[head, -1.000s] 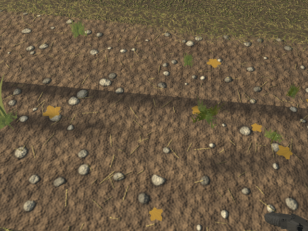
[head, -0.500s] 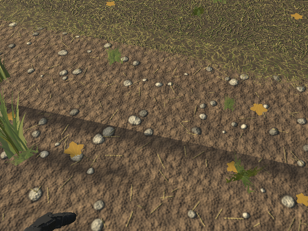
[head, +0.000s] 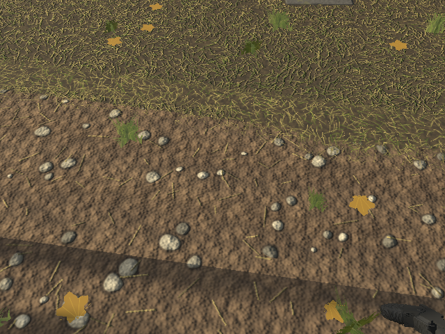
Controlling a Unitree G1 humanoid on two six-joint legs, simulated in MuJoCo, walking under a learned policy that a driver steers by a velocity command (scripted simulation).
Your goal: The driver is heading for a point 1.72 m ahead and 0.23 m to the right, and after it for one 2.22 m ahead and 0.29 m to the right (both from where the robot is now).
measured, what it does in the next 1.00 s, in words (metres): walks ahead: right foot, then left foot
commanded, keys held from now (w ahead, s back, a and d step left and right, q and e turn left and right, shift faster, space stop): w+e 0.46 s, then w+q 0.54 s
